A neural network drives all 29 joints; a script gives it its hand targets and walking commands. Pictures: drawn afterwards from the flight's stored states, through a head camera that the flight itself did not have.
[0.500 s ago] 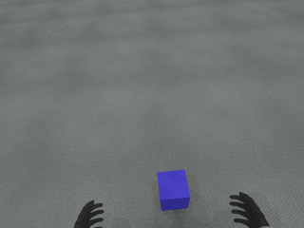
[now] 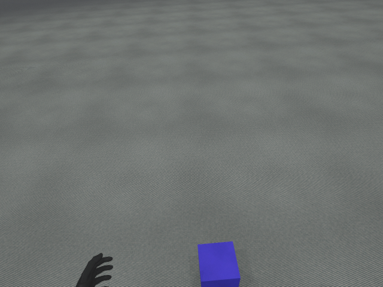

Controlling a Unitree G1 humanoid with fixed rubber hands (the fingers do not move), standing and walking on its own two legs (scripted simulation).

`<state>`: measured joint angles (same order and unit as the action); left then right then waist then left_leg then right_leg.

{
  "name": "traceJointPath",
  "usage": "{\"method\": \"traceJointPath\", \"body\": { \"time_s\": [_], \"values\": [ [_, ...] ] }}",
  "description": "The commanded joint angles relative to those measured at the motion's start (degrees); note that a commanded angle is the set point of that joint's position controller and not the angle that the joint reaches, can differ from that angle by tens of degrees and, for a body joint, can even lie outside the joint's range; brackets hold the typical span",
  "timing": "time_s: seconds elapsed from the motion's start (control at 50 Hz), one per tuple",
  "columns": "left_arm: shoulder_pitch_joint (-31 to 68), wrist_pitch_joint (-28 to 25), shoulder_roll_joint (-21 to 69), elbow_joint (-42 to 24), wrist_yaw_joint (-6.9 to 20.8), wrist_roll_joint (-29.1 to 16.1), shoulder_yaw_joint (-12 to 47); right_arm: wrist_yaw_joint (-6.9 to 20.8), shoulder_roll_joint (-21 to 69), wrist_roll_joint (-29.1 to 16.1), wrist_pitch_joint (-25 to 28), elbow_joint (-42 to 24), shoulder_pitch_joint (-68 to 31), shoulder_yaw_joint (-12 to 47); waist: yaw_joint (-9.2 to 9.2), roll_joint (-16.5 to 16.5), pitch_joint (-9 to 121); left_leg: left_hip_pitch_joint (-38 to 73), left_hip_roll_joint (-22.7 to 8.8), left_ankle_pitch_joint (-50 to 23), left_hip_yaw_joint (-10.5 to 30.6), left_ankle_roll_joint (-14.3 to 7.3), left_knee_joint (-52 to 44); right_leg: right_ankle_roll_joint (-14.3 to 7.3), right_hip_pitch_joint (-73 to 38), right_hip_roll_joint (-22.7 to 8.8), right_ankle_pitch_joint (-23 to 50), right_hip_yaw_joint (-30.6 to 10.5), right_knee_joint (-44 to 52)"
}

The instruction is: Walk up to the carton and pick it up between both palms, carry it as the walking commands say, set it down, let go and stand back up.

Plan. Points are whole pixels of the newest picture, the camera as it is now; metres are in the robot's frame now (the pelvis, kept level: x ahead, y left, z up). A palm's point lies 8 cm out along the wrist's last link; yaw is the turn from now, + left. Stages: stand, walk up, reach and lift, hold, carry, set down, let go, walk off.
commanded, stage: stand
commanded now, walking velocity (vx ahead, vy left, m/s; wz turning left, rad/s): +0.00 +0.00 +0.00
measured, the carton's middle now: (217, 270) +0.44 -0.07 -0.66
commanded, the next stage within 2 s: none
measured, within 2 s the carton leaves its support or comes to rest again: neither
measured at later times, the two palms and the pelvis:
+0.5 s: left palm out of the picture +0.15 +0.25 -0.06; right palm out of the picture +0.08 -0.26 -0.10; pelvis +0.00 +0.00 +0.00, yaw +0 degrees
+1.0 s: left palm out of the picture +0.14 +0.25 -0.07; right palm out of the picture +0.06 -0.27 -0.11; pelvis -0.01 -0.01 +0.00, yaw +0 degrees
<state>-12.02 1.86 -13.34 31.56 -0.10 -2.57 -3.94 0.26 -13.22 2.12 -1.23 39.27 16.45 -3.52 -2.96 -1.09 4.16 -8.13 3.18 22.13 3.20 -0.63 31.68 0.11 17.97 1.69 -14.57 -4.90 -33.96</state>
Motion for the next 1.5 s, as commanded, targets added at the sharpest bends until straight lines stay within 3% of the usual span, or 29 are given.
{"method": "traceJointPath", "body": {
  "time_s": [0.0, 0.06, 0.2, 0.22, 0.28, 0.34, 0.44, 0.46, 0.54, 0.64, 0.76, 0.82, 0.9, 0.98, 1.02, 1.12, 1.14, 1.2, 1.24, 1.48],
  "values": [
    [2.4, -3.5, -11.1, -0.8, -0.6, 5.2, -2.6, -0.9, -13.4, 0.3, 3.9, -5.1, -3.5, -3.1, 3.37, 1.7, -0.8, -12.7, -6.5, -4.9, 5.9, -1.2, -8.1, -1.9, -7.4, -4.5, 8.4, -2.9, 3.7],
    [2.0, -3.7, -11.8, -0.4, -0.5, 5.2, -2.7, -0.8, -13.7, 0.1, 4.3, -4.6, -4.4, -3.1, 3.58, 0.9, -1.0, -13.3, -6.9, -4.5, 6.2, -1.4, -8.4, -1.9, -7.9, -4.4, 8.9, -2.8, 4.0],
    [1.7, -4.3, -12.7, 0.3, -0.8, 5.3, -2.5, -1.0, -13.6, -0.1, 4.7, -2.9, -2.1, -3.0, 2.89, 3.2, -1.3, -10.9, -6.3, -7.4, 5.4, -1.4, -7.1, -2.5, -6.9, -5.2, 10.3, -4.6, 4.9],
    [2.1, -4.3, -12.5, 0.2, -0.7, 5.1, -2.5, -1.0, -14.0, -0.2, 4.8, -2.8, -3.0, -2.9, 2.94, 2.0, -0.6, -11.1, -6.5, -7.8, 5.4, -1.5, -6.6, -2.6, -7.2, -5.2, 10.7, -4.3, 4.5],
    [2.4, -4.6, -12.3, 0.2, -0.6, 5.2, -2.4, -1.1, -14.3, -0.1, 4.9, -2.3, -2.5, -3.0, 2.59, 2.4, -0.7, -10.8, -6.2, -8.8, 5.0, -1.3, -6.7, -2.7, -7.1, -5.3, 12.1, -4.6, 4.4],
    [1.1, -4.6, -12.1, 0.8, -0.7, 5.1, -2.4, -1.2, -14.3, 0.0, 4.8, -1.9, -3.2, -2.9, 3.48, 2.1, -0.7, -10.7, -6.3, -10.7, 5.0, -1.3, -6.8, -2.8, -7.8, -5.2, 13.5, -4.4, 4.1],
    [1.6, -4.7, -12.6, 1.2, -0.9, 5.4, -2.5, -1.3, -14.1, -0.5, 4.9, -0.9, -2.3, -3.0, 2.73, 3.2, -0.5, -9.6, -6.2, -13.1, 4.7, -1.0, -6.4, -3.1, -8.2, -5.3, 15.9, -4.5, 3.6],
    [0.8, -4.6, -12.3, 1.5, -0.9, 5.1, -2.5, -1.4, -14.4, -0.3, 4.9, -0.7, -2.5, -3.1, 3.07, 1.9, 0.1, -9.1, -6.3, -14.1, 4.5, -1.1, -6.4, -2.9, -8.2, -5.2, 16.3, -4.3, 3.7],
    [0.8, -4.8, -12.4, 1.4, -0.8, 4.9, -2.4, -1.3, -14.3, -0.4, 5.0, -0.2, -3.0, -2.8, 3.38, 1.7, -1.0, -9.7, -6.5, -15.6, 4.8, -1.3, -6.3, -3.4, -8.0, -5.5, 16.6, -4.6, 3.4],
    [0.2, -4.9, -12.8, 1.9, -0.9, 5.0, -2.4, -1.4, -14.3, -0.6, 5.2, 0.7, -2.5, -2.8, 3.28, 3.1, -0.4, -8.5, -6.5, -16.5, 4.7, -1.2, -6.4, -3.5, -8.6, -5.4, 18.1, -4.6, 3.6],
    [0.5, -4.9, -12.8, 2.2, -1.0, 4.8, -2.5, -1.3, -14.4, -0.5, 5.2, 1.3, -2.7, -2.8, 3.3, 1.6, -0.8, -8.6, -6.6, -17.5, 4.8, -1.5, -6.5, -4.0, -8.7, -5.8, 18.8, -5.2, 3.7],
    [0.9, -5.0, -13.2, 2.3, -1.0, 4.9, -2.4, -1.3, -15.1, -0.7, 5.1, 1.7, -3.0, -3.1, 3.31, 2.7, -1.5, -8.8, -6.4, -14.8, 4.6, -1.4, -6.7, -3.8, -8.2, -5.7, 16.9, -5.3, 4.6],
    [0.5, -4.9, -13.2, 3.0, -0.9, 4.9, -2.3, -1.1, -15.0, -0.6, 5.1, 2.1, -3.3, -2.9, 3.47, 1.3, -2.4, -10.0, -6.6, -11.3, 4.7, -1.9, -7.4, -3.7, -8.0, -5.6, 14.1, -5.6, 5.1],
    [1.4, -5.0, -13.5, 3.2, -0.7, 5.1, -2.2, -1.0, -14.9, -0.6, 5.1, 2.5, -3.6, -2.8, 3.34, 3.7, -5.1, -11.4, -6.1, -4.8, 5.3, -2.2, -8.2, -3.7, -6.3, -5.8, 8.3, -7.0, 7.0],
    [1.4, -4.9, -13.6, 3.4, -0.6, 4.8, -2.1, -0.8, -15.2, -0.7, 5.2, 2.6, -3.8, -2.8, 3.38, 2.9, -5.3, -11.7, -6.2, -4.2, 5.4, -2.5, -8.6, -3.8, -5.9, -6.0, 7.5, -7.6, 7.5],
    [1.7, -5.1, -14.2, 4.1, -0.6, 4.8, -2.3, -0.7, -15.0, -0.7, 5.3, 3.8, -4.0, -2.6, 3.56, 3.7, -4.4, -10.9, -6.2, -5.8, 5.8, -2.7, -8.6, -3.8, -7.0, -6.2, 7.8, -7.9, 7.9],
    [1.5, -5.1, -14.9, 4.3, -0.6, 4.9, -2.3, -0.7, -15.1, -1.0, 5.3, 3.8, -3.5, -2.7, 2.91, 4.2, -4.0, -9.6, -5.9, -6.3, 5.4, -2.4, -8.2, -3.7, -6.7, -6.1, 7.4, -8.0, 8.1],
    [1.7, -5.1, -14.0, 4.4, -0.7, 4.6, -2.2, -0.9, -15.1, -0.9, 5.4, 4.4, -4.1, -2.5, 3.49, 2.6, -3.4, -9.8, -6.5, -9.0, 5.9, -2.5, -8.8, -4.0, -8.2, -6.4, 13.0, -7.4, 6.6],
    [1.8, -5.1, -14.0, 4.8, -0.7, 4.7, -2.1, -0.8, -15.3, -1.1, 5.2, 4.8, -4.3, -2.5, 3.75, 3.8, -2.2, -9.2, -6.3, -10.9, 5.1, -2.3, -8.0, -4.0, -9.3, -6.2, 14.2, -7.0, 6.3],
    [2.5, -5.1, -14.5, 5.7, -0.8, 4.6, -1.9, -1.0, -15.4, -1.3, 4.9, 6.2, -5.0, -2.1, 3.38, 2.9, -3.2, -8.8, -6.8, -10.7, 5.3, -2.3, -8.9, -3.7, -8.7, -6.3, 14.9, -7.0, 6.5]
  ]
}}
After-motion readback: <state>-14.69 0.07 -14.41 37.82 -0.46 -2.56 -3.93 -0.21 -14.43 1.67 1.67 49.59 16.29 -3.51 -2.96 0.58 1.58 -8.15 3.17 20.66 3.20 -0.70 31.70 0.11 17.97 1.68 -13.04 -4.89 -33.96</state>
